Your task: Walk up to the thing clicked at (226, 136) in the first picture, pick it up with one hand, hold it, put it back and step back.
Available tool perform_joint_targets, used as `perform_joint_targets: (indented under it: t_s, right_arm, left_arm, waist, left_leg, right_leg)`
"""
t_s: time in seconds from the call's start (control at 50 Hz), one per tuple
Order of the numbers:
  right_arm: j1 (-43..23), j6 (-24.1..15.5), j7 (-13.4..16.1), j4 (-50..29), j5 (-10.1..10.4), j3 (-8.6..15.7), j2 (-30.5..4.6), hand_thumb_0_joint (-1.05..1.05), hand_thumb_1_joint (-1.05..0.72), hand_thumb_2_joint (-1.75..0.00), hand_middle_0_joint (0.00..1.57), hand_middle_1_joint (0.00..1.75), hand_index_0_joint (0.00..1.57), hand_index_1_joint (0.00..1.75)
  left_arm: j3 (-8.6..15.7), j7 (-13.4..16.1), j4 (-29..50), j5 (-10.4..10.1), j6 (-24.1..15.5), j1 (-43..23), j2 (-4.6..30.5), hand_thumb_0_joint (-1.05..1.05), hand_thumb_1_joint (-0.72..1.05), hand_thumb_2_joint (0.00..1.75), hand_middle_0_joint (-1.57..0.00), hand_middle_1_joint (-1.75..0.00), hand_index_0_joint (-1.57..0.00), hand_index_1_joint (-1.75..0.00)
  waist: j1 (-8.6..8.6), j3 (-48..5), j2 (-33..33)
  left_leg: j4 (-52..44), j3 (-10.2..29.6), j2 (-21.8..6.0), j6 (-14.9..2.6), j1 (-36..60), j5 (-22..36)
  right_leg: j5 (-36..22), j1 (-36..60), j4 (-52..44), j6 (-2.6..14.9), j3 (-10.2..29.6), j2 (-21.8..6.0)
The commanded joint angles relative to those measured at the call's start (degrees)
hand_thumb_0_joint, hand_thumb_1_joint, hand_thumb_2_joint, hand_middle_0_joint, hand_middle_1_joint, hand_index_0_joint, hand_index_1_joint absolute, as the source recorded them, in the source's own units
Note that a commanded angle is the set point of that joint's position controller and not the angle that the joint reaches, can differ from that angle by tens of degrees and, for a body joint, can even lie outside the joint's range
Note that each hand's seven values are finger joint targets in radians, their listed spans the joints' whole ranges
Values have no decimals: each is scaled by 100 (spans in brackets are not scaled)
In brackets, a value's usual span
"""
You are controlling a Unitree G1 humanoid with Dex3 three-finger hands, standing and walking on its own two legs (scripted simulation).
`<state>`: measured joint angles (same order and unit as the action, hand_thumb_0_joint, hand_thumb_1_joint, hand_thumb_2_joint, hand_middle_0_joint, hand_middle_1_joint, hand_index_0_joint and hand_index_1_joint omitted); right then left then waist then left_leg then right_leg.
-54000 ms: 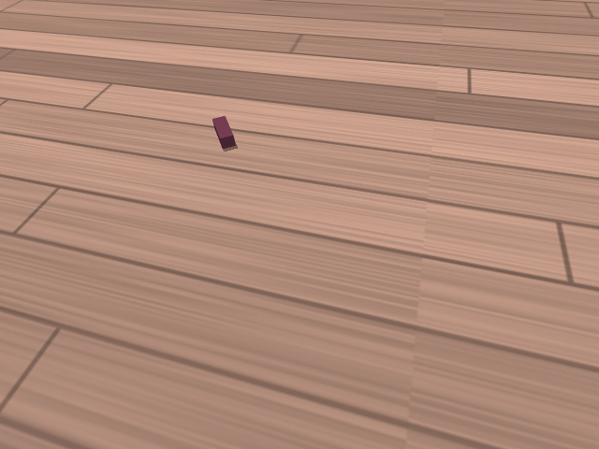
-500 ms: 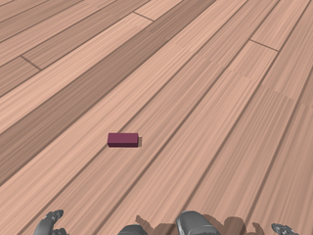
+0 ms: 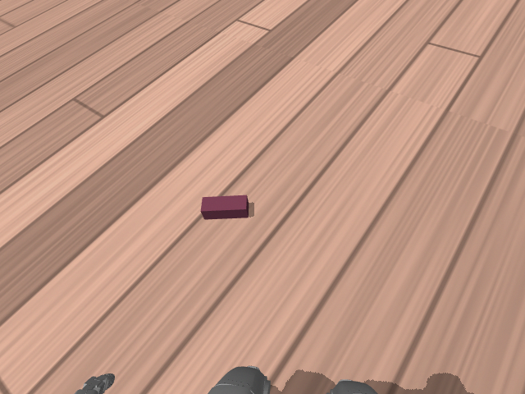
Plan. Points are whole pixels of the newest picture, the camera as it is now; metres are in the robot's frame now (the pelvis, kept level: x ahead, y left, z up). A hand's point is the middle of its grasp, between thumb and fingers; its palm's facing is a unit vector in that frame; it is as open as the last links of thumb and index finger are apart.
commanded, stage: step back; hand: left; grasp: from above
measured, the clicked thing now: (225, 207) +0.87 +0.29 -0.73
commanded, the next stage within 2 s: stand in 1.54 s
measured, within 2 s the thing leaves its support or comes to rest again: neither
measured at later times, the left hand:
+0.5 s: hand out of the picture -0.11 +0.25 -0.15, palm faces -0.04 -0.92 -0.40, open 7.4 cm
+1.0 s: hand out of the picture -0.13 +0.26 -0.14, palm faces +0.02 -0.92 -0.39, open 7.4 cm
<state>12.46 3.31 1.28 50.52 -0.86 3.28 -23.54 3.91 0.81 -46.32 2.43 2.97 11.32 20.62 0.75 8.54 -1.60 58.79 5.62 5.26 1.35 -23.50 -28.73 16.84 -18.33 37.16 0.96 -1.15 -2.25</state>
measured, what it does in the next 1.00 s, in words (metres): walks backwards: left foot, then right foot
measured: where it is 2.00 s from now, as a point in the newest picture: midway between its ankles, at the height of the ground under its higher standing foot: outside the picture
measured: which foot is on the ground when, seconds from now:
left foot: up 0.00-0.08, down 0.10-0.46, up 0.48-0.68, down 0.70-1.00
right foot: down 0.00-0.12, up 0.14-0.42, down 0.44-1.00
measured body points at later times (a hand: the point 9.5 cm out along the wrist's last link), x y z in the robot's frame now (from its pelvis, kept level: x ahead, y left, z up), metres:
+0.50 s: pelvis -0.18 -0.02 -0.01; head -0.15 -0.02 +0.44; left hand -0.11 +0.30 -0.12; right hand -0.05 -0.33 -0.12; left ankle -0.08 +0.12 -0.71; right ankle -0.20 -0.14 -0.73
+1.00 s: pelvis -0.20 -0.02 +0.00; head -0.19 -0.02 +0.45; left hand -0.13 +0.31 -0.11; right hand -0.14 -0.32 -0.13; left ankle -0.18 +0.12 -0.72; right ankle -0.19 -0.13 -0.73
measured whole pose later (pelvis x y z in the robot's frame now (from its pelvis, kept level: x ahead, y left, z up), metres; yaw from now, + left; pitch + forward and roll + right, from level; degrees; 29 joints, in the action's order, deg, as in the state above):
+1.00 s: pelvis -0.20 -0.02 +0.00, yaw +0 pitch -3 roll -1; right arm 13.0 0.4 -1.3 57.0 -1.8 2.9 -20.3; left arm 3.7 -0.7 -57.5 1.8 -1.4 11.4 22.2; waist 0.3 3.0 -1.5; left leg 38.0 4.3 -0.5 -0.1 -16.2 -21.5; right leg 16.6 -12.4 31.8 1.3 -1.9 1.0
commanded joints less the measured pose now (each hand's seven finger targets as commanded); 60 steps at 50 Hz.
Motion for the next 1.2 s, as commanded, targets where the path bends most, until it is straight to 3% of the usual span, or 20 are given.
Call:
perform_joint_targets:
  t_s: [0.0,0.06,0.1,0.12,0.18,0.3,0.38,0.42,0.44,0.46,0.5,0.6,0.66,0.68,0.74,0.92,0.96,0.98,1.1,1.18]
  right_arm:
    - [-109,-233,50,-545,-30,195,-827,0,-90,-90,20,30,20,30]
    - [487,-260,32,-258,-47,287,-895,0,-90,-90,20,30,20,30]
    - [-30,-225,-23,-468,-78,477,-1939,0,-90,-90,20,30,20,30]
    - [-60,-251,-22,-520,-129,520,-2051,0,-90,-90,20,30,20,30]
    - [-631,-289,81,-547,-163,296,-1388,0,-90,-90,20,30,20,30]
    - [-298,-291,45,-509,-157,342,-1262,0,-90,-90,20,30,20,30]
    - [-498,-140,-49,-471,-124,330,-1356,0,-90,-90,20,30,20,30]
    - [-441,-152,-81,-609,-77,155,-765,0,-90,-90,20,30,20,30]
    - [-951,-159,9,-662,-99,224,-882,0,-90,-90,20,30,20,30]
    - [-927,-151,-7,-558,-65,306,-1126,0,-90,-90,20,30,20,30]
    - [-563,-243,-56,-261,20,250,-970,0,-90,-90,20,30,20,30]
    - [-574,-385,-156,-157,-101,207,-902,0,-90,-90,20,30,20,30]
    - [-141,-491,-174,113,-97,256,-840,0,-90,-90,20,30,20,30]
    - [-31,-533,-151,200,-101,307,-907,0,-90,-90,20,30,20,30]
    - [-3,-577,-162,169,-144,424,-1606,0,-90,-90,20,30,20,30]
    - [-463,-451,-174,52,-34,210,-908,0,-90,-90,20,30,20,30]
    - [-632,-436,-113,-17,-63,179,-721,0,-90,-90,20,30,20,30]
    - [-460,-456,-88,38,-98,246,-925,0,-90,-90,20,30,20,30]
    - [-159,-593,-175,303,-74,171,-654,0,-90,-90,20,30,20,30]
    - [35,-610,-102,475,-97,271,-786,0,-90,-90,20,30,20,30]
  left_arm:
    - [424,153,572,-40,-121,-82,1521,0,90,90,-20,-30,-20,-30]
    - [329,99,633,-118,-27,-381,1485,0,90,90,-20,-30,-20,-30]
    - [236,108,776,-200,-43,-506,1217,0,90,90,-20,-30,-20,-30]
    - [379,170,715,-116,-23,-934,1395,0,90,90,-20,-30,-20,-30]
    - [334,138,367,-248,39,-363,1238,0,90,90,-20,-30,-20,-30]
    - [274,12,244,-119,-153,-204,1142,0,90,90,-20,-30,-20,-30]
    - [316,-17,-350,-62,-345,452,1124,0,90,90,-20,-30,-20,-30]
    - [503,4,-382,76,-439,570,1781,0,90,90,-20,-30,-20,-30]
    - [570,18,-181,55,-421,110,2270,0,90,90,-20,-30,-20,-30]
    - [535,26,-102,24,-450,-345,2161,0,90,90,-20,-30,-20,-30]
    - [396,50,-74,17,-506,-716,1659,0,90,90,-20,-30,-20,-30]
    - [432,-39,-270,58,-502,-129,1722,0,90,90,-20,-30,-20,-30]
    - [327,-85,-258,-12,-417,-350,1681,0,90,90,-20,-30,-20,-30]
    - [216,-96,-280,-26,-394,-240,1460,0,90,90,-20,-30,-20,-30]
    - [241,-93,-389,-147,-381,-450,1404,0,90,90,-20,-30,-20,-30]
    - [306,-51,-935,-39,-574,380,1303,0,90,90,-20,-30,-20,-30]
    - [454,-31,-919,0,-590,431,2022,0,90,90,-20,-30,-20,-30]
    - [465,-34,-692,1,-613,-11,2018,0,90,90,-20,-30,-20,-30]
    - [269,-45,-652,-101,-684,-285,1546,0,90,90,-20,-30,-20,-30]
    - [75,-43,-518,-193,-537,-471,1307,0,90,90,-20,-30,-20,-30]
  waist:
    - [217,-1013,1358]
    - [-102,-1319,936]
    - [-91,-1153,-1193]
    - [-425,-938,-1161]
    - [131,-903,-249]
    - [-190,-1057,-841]
    - [81,-1208,-811]
    - [105,-927,1015]
    - [375,-614,1222]
    - [173,-130,866]
    - [-93,-114,477]
    - [267,-378,1171]
    - [-17,-472,1089]
    - [-48,-548,797]
    - [-156,-412,-499]
    - [313,-861,-231]
    - [451,-454,1053]
    - [265,-103,755]
    - [75,-657,1100]
    - [-204,-970,542]
  left_leg:
    - [-1643,-419,-279,-51,-83,-82]
    - [-3521,-575,-393,-253,1093,1666]
    - [-3792,2060,-2497,-1482,1143,3110]
    - [-4043,2771,-2967,-2077,298,3246]
    - [-3398,948,-2057,-1484,658,4105]
    - [-3332,852,-2014,-1497,1730,2565]
    - [-2940,385,-1693,-1086,783,1218]
    - [-1373,-281,-603,-296,-1246,-48]
    - [-750,319,-502,-132,-635,-440]
    - [-224,649,-619,-106,-242,-77]
    - [-215,385,-275,-126,-382,563]
    - [-1675,-222,-439,-17,-99,106]
    - [-3244,-629,-330,-149,1141,644]
    - [-3582,-398,-343,-238,1728,870]
    - [-4752,2610,-2213,-1388,785,-2009]
    - [-3097,393,-1111,-524,-228,422]
    - [-1095,-141,-240,-203,-1095,-350]
    - [-698,117,-565,-172,-1086,-206]
    - [-2147,-579,-627,-141,270,629]
    - [-3364,-403,-770,-336,1866,2619]
  right_leg:
    - [-2955,1439,-626,1026,1313,-1330]
    - [-2268,869,-12,619,998,-1061]
    - [1151,-725,1479,-11,-122,436]
    - [2169,-518,2748,-70,644,461]
    - [1456,-826,3795,77,1216,739]
    - [1379,-671,1307,-184,587,324]
    - [386,998,-1389,112,-15,479]
    - [1427,1582,-1929,608,2675,-941]
    - [2212,-272,-2318,1401,3659,-2064]
    - [2649,-1061,-2431,1412,3414,-2027]
    - [1030,-383,-1838,952,1955,-1110]
    - [1801,335,-1798,903,1781,-1105]
    - [1459,-53,-1449,756,1453,-1024]
    - [1224,-312,-1103,575,1161,-774]
    - [1462,-632,1030,63,243,100]
    - [198,1902,-1395,216,197,174]
    - [2661,1318,-2614,1105,2989,-1821]
    - [2347,935,-2599,1403,3187,-2176]
    - [-2234,1015,-1459,827,871,-1178]
    - [-2142,162,-360,328,346,-688]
